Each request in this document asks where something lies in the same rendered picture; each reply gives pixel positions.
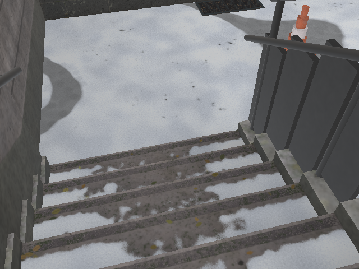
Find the stairs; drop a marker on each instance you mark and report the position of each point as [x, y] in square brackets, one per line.
[208, 202]

